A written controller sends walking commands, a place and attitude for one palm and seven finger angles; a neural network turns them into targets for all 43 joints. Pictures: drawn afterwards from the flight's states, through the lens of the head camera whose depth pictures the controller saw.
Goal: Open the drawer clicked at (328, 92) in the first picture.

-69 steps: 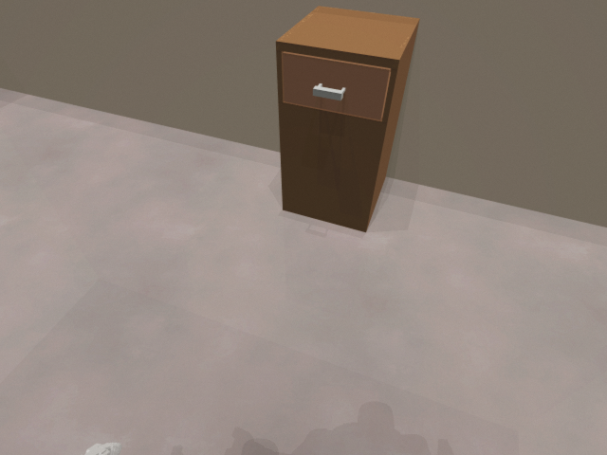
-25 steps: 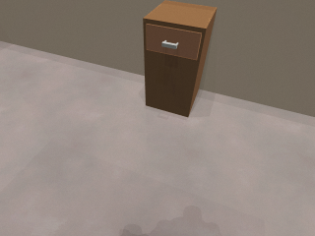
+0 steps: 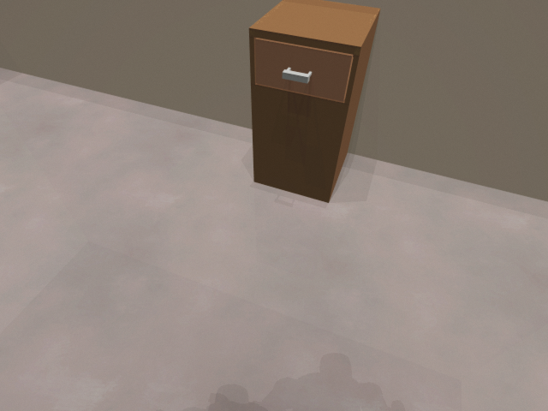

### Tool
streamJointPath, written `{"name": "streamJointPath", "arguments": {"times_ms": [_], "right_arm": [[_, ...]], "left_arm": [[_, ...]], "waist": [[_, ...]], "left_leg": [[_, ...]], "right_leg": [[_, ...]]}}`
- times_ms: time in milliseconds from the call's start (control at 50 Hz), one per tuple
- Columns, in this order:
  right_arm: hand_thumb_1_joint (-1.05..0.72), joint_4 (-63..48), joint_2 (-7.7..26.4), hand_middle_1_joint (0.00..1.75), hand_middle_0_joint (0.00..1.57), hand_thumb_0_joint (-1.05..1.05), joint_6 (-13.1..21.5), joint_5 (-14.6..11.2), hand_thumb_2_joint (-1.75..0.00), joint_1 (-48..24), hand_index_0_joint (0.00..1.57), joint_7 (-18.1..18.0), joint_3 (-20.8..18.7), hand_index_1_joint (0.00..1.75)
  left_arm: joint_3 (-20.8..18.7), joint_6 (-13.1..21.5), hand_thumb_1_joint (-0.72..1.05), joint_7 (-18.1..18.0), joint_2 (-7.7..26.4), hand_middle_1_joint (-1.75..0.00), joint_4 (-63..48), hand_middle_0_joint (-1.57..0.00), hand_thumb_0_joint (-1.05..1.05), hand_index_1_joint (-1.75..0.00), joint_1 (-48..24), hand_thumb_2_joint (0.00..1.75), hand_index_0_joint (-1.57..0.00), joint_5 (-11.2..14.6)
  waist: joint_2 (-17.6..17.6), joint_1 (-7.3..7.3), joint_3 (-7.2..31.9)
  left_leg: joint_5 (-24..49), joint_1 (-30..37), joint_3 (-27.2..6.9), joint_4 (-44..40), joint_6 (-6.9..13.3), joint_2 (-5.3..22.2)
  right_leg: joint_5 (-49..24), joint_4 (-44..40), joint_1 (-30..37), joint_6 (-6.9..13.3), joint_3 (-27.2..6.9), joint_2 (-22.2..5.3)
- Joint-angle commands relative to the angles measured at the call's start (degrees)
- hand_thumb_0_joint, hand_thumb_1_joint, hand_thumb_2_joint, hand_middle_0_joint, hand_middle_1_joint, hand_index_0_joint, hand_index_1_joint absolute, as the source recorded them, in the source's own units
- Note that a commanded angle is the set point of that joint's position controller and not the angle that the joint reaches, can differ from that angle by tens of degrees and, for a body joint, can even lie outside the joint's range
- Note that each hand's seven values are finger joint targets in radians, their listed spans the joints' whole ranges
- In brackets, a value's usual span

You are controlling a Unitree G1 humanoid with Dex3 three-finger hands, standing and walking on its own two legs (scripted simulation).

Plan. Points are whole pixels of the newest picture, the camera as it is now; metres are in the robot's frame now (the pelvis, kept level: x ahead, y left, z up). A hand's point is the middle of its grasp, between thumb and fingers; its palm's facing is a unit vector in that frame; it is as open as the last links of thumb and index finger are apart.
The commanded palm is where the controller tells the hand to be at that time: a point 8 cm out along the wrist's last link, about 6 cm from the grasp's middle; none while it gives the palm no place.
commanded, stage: look at it before walking up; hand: left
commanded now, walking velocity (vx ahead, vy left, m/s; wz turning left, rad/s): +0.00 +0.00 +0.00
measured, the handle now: (297, 74) +1.28 -0.01 -0.11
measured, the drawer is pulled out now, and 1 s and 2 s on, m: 0.00 0.00 0.00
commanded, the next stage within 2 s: walk to a spot facing it in 0.06 s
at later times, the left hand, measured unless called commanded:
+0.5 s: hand out of the picture +0.02 +0.21 -0.20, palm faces +0.06 -0.98 -0.17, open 7.4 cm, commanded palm none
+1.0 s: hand (200, 314) +0.33 +0.17 -0.18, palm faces +0.12 -0.97 -0.19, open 7.3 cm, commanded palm none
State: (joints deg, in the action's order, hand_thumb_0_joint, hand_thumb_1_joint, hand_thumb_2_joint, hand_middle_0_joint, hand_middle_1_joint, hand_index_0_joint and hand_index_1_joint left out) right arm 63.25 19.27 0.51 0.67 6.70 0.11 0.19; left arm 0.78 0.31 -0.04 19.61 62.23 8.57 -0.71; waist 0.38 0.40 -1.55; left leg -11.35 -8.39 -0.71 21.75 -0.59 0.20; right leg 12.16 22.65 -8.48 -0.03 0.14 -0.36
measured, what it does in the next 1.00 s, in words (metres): walks ahead: right foot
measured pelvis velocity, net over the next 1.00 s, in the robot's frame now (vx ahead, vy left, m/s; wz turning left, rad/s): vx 0.25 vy -0.01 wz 0.13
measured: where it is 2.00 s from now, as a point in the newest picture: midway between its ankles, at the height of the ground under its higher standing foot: (265, 348)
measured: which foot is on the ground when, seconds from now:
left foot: down 0.00-0.86, up 0.88-1.00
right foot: down 0.00-0.46, up 0.48-0.84, down 0.86-1.00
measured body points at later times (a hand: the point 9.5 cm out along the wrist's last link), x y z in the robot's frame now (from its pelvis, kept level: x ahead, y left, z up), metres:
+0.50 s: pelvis +0.06 +0.03 -0.02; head +0.05 +0.05 +0.43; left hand +0.02 +0.26 -0.18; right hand +0.06 -0.22 -0.16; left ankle +0.02 +0.12 -0.75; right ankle +0.00 -0.11 -0.73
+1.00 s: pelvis +0.25 -0.01 -0.02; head +0.27 -0.01 +0.43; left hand +0.33 +0.23 -0.16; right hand +0.21 -0.24 -0.18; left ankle +0.16 +0.10 -0.65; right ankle +0.32 -0.11 -0.75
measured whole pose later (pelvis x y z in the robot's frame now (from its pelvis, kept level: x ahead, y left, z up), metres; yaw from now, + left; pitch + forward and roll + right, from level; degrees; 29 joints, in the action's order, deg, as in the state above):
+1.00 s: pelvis +0.25 -0.01 -0.02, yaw +7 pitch -2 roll -1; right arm 65.9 8.8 0.8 1.4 22.4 -0.3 -3.4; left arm -2.4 4.2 -0.6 9.1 57.5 9.1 -1.7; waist -1.3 -2.3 -3.1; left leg -21.9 -23.5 1.9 72.3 1.8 4.8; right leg 14.5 35.5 -18.7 1.3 11.5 -4.1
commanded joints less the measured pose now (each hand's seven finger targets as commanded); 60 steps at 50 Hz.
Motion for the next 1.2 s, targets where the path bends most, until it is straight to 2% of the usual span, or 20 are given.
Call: {"name": "streamJointPath", "arguments": {"times_ms": [0, 140, 200, 260, 340, 400, 440, 460, 500, 560, 720, 760, 800, 820, 840, 860, 920, 980, 1120, 1180], "right_arm": [[-0.90, -3.5, 11.8, 0.30, 0.20, 0.00, 1.4, -0.3, -0.90, -2.8, 0.20, -0.7, -2.1, 0.30], [-0.90, -3.3, 11.8, 0.30, 0.20, 0.00, 1.4, -0.3, -0.90, -2.8, 0.20, -0.8, -2.0, 0.30], [-0.90, -1.5, 3.8, 0.30, 0.20, 0.00, -0.1, 0.4, -0.90, 2.4, 0.20, -0.3, -0.3, 0.30], [-0.90, -2.4, 3.1, 0.30, 0.20, 0.00, -0.4, 0.9, -0.90, 3.8, 0.20, 0.0, -0.6, 0.30], [-0.90, -4.5, 0.8, 0.30, 0.20, 0.00, 0.6, 0.7, -0.90, 5.9, 0.20, 0.1, -1.4, 0.30], [-0.90, -2.8, -0.8, 0.30, 0.20, 0.00, 1.7, 0.3, -0.90, 13.0, 0.20, 0.3, -1.8, 0.30], [-0.90, 1.2, 5.0, 0.30, 0.20, 0.00, 2.4, 1.1, -0.90, 25.8, 0.20, -0.4, -3.8, 0.30], [-0.90, 2.0, 3.8, 0.30, 0.20, 0.00, 2.6, 0.9, -0.90, 29.1, 0.20, -1.3, -3.4, 0.30], [-0.90, 1.3, 0.1, 0.30, 0.20, 0.00, 3.4, 0.3, -0.90, 26.4, 0.20, -1.7, -2.7, 0.30], [-0.90, 1.4, -2.4, 0.30, 0.20, 0.00, 4.7, 0.2, -0.90, 24.2, 0.20, -2.2, -2.5, 0.30], [-0.90, 4.1, -4.1, 0.30, 0.20, 0.00, 4.7, 0.6, -0.90, 26.1, 0.20, -2.4, -3.1, 0.30], [-0.90, 4.1, -3.2, 0.30, 0.20, 0.00, 4.5, 0.6, -0.90, 24.9, 0.20, -2.4, -3.4, 0.30], [-0.90, 3.9, -3.1, 0.30, 0.20, 0.00, 4.3, 0.4, -0.90, 23.9, 0.20, -2.1, -3.6, 0.30], [-0.90, 3.1, -4.4, 0.30, 0.20, 0.00, 4.3, -0.1, -0.90, 24.5, 0.20, -1.6, -3.4, 0.30], [-0.90, 0.8, -8.3, 0.30, 0.20, 0.00, 4.7, -0.8, -0.90, 26.7, 0.20, -1.2, -2.7, 0.30], [-0.90, -0.5, -7.5, 0.30, 0.20, 0.00, 4.2, -0.8, -0.90, 21.0, 0.20, -1.2, -3.2, 0.30], [-0.90, -2.0, -9.2, 0.30, 0.20, 0.00, 2.4, 0.6, -0.90, 15.7, 0.20, 0.0, -3.7, 0.30], [-0.90, -1.9, -10.5, 0.30, 0.20, 0.00, 0.2, 0.8, -0.90, 18.1, 0.20, 0.4, -3.7, 0.30], [-0.90, -7.8, -8.9, 0.30, 0.20, 0.00, 1.1, 0.6, -0.90, 9.0, 0.20, 2.3, -3.8, 0.30], [-0.90, -7.6, -6.1, 0.30, 0.20, 0.00, 1.7, 0.8, -0.90, 11.6, 0.20, 2.0, -4.1, 0.30]], "left_arm": [[-2.6, 1.3, 0.90, -0.6, 11.7, -0.30, -3.5, -0.20, 0.00, -0.30, -2.1, 0.90, -0.20, 0.0], [-2.5, 1.3, 0.90, -0.6, 11.8, -0.30, -3.4, -0.20, 0.00, -0.30, -2.2, 0.90, -0.20, 0.1], [-1.1, -0.2, 0.90, -0.7, 4.5, -0.30, -1.3, -0.20, 0.00, -0.30, 3.6, 0.90, -0.20, -0.2], [-2.3, -0.7, 0.90, 0.0, 5.8, -0.30, -1.9, -0.20, 0.00, -0.30, 6.5, 0.90, -0.20, -0.7], [-4.0, 0.6, 0.90, -0.3, 6.7, -0.30, -2.6, -0.20, 0.00, -0.30, 10.7, 0.90, -0.20, -0.5], [-3.9, 1.0, 0.90, -0.1, 3.7, -0.30, -3.5, -0.20, 0.00, -0.30, 8.4, 0.90, -0.20, -0.4], [-2.9, 1.0, 0.90, 0.3, -2.5, -0.30, -5.9, -0.20, 0.00, -0.30, 4.5, 0.90, -0.20, -0.4], [-2.9, 1.6, 0.90, -0.1, -2.0, -0.30, -8.2, -0.20, 0.00, -0.30, 0.3, 0.90, -0.20, -0.8], [-3.2, 2.5, 0.90, 0.6, -2.3, -0.30, -7.5, -0.20, 0.00, -0.30, -0.1, 0.90, -0.20, -0.7], [-3.3, 1.9, 0.90, 1.3, -5.2, -0.30, -6.2, -0.20, 0.00, -0.30, 2.7, 0.90, -0.20, -0.6], [-3.7, 1.8, 0.90, 1.9, -8.0, -0.30, -8.7, -0.20, 0.00, -0.30, -4.6, 0.90, -0.20, -0.2], [-4.2, 2.1, 0.90, 1.8, -7.3, -0.30, -8.1, -0.20, 0.00, -0.30, -1.8, 0.90, -0.20, -0.3], [-5.2, 2.8, 0.90, 1.3, -4.7, -0.30, -4.7, -0.20, 0.00, -0.30, 10.2, 0.90, -0.20, -0.8], [-6.4, 3.8, 0.90, 0.7, -0.5, -0.30, -2.3, -0.20, 0.00, -0.30, 19.3, 0.90, -0.20, -1.3], [-8.2, 4.0, 0.90, -0.4, 6.6, -0.30, -0.7, -0.20, 0.00, -0.30, 26.6, 0.90, -0.20, -1.3], [-8.0, 3.5, 0.90, -0.5, 7.1, -0.30, -0.5, -0.20, 0.00, -0.30, 25.1, 0.90, -0.20, -0.1], [-5.2, 3.7, 0.90, -1.1, -2.1, -0.30, -3.9, -0.20, 0.00, -0.30, 9.2, 0.90, -0.20, -0.9], [-4.2, 3.9, 0.90, -1.2, -4.6, -0.30, -4.1, -0.20, 0.00, -0.30, 6.9, 0.90, -0.20, -1.4], [-5.3, 3.7, 0.90, -0.7, -0.5, -0.30, -4.0, -0.20, 0.00, -0.30, 8.5, 0.90, -0.20, -1.3], [-5.4, 2.9, 0.90, -0.5, 0.2, -0.30, -4.1, -0.20, 0.00, -0.30, 9.7, 0.90, -0.20, -0.9]], "waist": [[-0.5, -0.21, 3.4], [-0.7, -0.23, 3.2], [0.7, 0.14, 2.1], [4.2, 0.98, -4.6], [8.2, 0.88, -5.0], [2.3, -2.80, -5.1], [-18.9, -7.09, -6.8], [-14.7, -7.47, -10.2], [-4.2, -5.18, -9.4], [-6.6, -2.65, -5.5], [-8.2, -3.16, -7.1], [-7.3, -1.21, -6.2], [-3.3, 4.36, -0.6], [2.1, 7.79, 5.3], [15.3, 8.45, 14.2], [9.5, 8.38, 10.9], [5.3, 1.25, -4.1], [6.7, -2.79, -4.5], [5.5, -1.16, -4.7], [1.0, -3.12, -3.3]], "left_leg": [[8.5, 1.2, -5.4, -3.3, 2.1, 6.5], [8.3, 1.4, -5.2, -3.8, 2.1, 6.5], [-5.9, -1.4, -3.8, -1.7, 1.3, 4.7], [-17.9, -11.3, -2.8, 2.3, 1.7, 2.0], [-12.6, -15.9, 2.2, 15.1, 1.7, 2.0], [-9.8, -2.1, 2.7, 4.9, 2.5, 2.8], [-14.7, 8.4, -24.0, -10.3, 9.9, 18.2], [-8.0, 9.4, -29.8, -12.6, 13.0, 21.6], [4.3, 10.3, -24.5, -10.2, 14.7, 21.0], [11.3, 9.2, -13.1, -10.1, 12.7, 16.1], [15.3, 5.2, -3.8, -10.9, 10.2, 13.5], [21.6, 4.0, -2.7, -6.9, 9.5, 13.8], [29.0, 0.2, 0.1, 8.8, 7.1, 10.5], [19.5, -10.5, 1.9, 24.9, 4.8, 7.6], [-15.6, -24.2, 4.4, 46.8, 2.6, -0.7], [-20.5, -27.2, -0.3, 56.8, 3.8, 1.6], [-9.8, -26.5, -1.4, 56.3, 3.3, 8.7], [-7.5, -20.1, 1.3, 45.6, 1.3, 8.9], [-3.0, -15.0, 7.7, 21.2, 0.8, 6.4], [-1.5, -2.8, 10.6, 12.2, 1.0, 3.6]], "right_leg": [[-7.8, -4.2, 0.1, 1.9, -6.1, -6.6], [-8.0, -4.6, 0.5, 1.8, -6.1, -6.8], [10.2, -4.9, -0.6, 1.0, -6.3, -6.1], [24.4, -7.1, -2.7, 3.2, -10.4, -7.6], [25.3, -11.0, -0.6, 8.9, -17.3, -16.1], [16.4, -1.3, -9.7, 6.5, -6.5, -11.0], [17.7, 27.4, -26.8, 0.8, 7.5, 1.0], [19.6, 36.6, -33.8, 1.3, 2.3, -0.9], [13.5, 41.1, -36.2, 1.3, -0.4, -5.3], [7.9, 38.9, -31.5, -0.2, 1.4, -6.6], [-0.5, 17.8, -22.1, 0.5, 6.8, -4.7], [-0.1, 15.4, -14.9, 1.7, 7.7, -3.0], [-2.0, 10.2, 1.7, 2.7, 9.2, -0.4], [1.7, 7.8, 17.0, 5.7, 0.2, -8.3], [4.2, -0.9, 27.5, 12.0, -27.2, -27.1], [13.1, -7.9, 20.3, 14.1, -32.0, -30.0], [21.3, -11.9, -7.3, 9.4, -16.4, -24.7], [12.6, -13.0, -15.8, 6.6, -1.9, -20.3], [7.7, -9.6, -9.3, 5.9, 6.6, -18.9], [2.4, 0.6, -10.7, 4.0, 10.1, -17.1]]}}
